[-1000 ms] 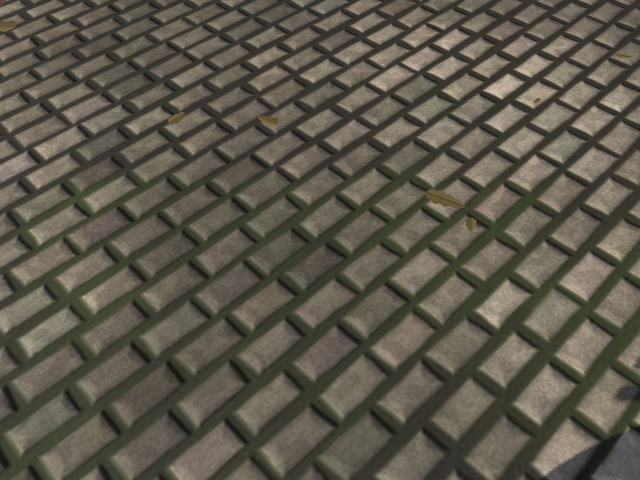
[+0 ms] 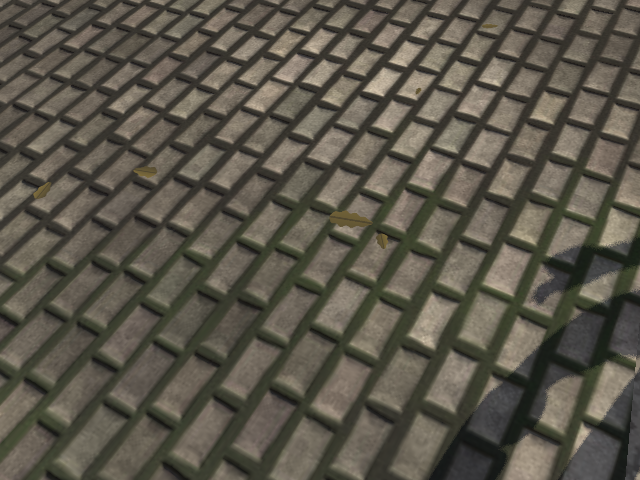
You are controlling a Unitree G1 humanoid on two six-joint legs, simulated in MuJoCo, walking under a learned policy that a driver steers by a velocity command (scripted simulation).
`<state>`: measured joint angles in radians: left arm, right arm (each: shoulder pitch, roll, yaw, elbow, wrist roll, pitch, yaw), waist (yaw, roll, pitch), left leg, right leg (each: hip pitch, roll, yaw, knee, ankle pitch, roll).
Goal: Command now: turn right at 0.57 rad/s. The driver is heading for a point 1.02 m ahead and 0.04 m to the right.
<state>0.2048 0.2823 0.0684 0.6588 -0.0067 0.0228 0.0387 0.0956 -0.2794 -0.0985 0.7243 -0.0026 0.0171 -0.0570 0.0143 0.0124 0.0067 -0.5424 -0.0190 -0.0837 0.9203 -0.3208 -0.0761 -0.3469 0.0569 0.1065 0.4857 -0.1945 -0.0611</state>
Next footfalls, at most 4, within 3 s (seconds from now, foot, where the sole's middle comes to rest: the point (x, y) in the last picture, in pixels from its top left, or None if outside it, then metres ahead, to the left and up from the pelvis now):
0.20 left None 0.06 0.14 -0.78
0.52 right None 0.00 -0.11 -0.78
1.96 right None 0.40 -0.17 -0.78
2.50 left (360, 353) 0.74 0.00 -0.78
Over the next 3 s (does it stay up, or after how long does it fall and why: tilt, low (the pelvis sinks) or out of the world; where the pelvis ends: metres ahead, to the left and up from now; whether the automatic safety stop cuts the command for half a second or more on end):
stays up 0.81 -0.12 -0.01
